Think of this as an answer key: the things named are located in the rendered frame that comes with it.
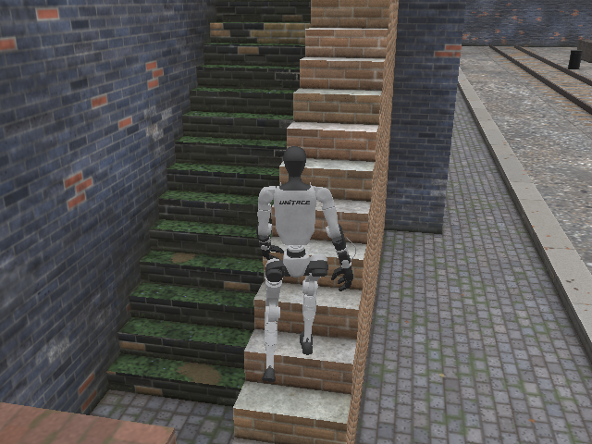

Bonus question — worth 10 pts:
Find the robot left forearm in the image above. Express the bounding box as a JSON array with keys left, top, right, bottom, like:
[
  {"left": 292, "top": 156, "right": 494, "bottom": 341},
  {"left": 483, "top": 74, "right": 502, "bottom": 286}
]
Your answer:
[{"left": 256, "top": 223, "right": 271, "bottom": 251}]

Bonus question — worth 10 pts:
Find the left robot upper arm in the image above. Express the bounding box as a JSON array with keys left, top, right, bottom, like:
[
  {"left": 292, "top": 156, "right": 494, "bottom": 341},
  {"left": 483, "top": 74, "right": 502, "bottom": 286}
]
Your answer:
[{"left": 257, "top": 186, "right": 276, "bottom": 236}]

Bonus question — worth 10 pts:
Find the right robot hand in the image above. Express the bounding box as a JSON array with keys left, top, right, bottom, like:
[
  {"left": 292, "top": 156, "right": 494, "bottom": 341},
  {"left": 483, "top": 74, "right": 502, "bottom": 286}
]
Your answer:
[{"left": 331, "top": 266, "right": 353, "bottom": 291}]

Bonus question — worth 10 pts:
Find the robot right forearm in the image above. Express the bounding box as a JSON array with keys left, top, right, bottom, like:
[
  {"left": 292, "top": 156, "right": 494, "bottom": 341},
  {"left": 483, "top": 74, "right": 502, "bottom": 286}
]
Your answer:
[{"left": 332, "top": 224, "right": 352, "bottom": 268}]

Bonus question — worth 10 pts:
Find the humanoid robot head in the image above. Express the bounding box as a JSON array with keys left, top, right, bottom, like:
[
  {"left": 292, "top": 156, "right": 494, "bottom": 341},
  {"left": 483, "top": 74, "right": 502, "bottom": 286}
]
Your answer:
[{"left": 279, "top": 146, "right": 311, "bottom": 191}]

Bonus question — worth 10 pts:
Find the robot left shin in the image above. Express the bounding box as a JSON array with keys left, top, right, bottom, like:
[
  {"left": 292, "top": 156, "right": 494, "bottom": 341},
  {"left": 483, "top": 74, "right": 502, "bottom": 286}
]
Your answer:
[{"left": 265, "top": 306, "right": 278, "bottom": 369}]

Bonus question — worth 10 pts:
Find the right robot upper arm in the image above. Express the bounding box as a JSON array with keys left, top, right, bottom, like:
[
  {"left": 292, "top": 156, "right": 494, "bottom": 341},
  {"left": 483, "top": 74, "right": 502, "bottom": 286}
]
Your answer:
[{"left": 314, "top": 186, "right": 341, "bottom": 239}]

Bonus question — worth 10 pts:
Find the left robot hand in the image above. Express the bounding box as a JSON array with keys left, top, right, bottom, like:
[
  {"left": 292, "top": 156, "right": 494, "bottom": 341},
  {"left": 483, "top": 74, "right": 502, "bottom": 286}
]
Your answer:
[{"left": 262, "top": 242, "right": 284, "bottom": 260}]

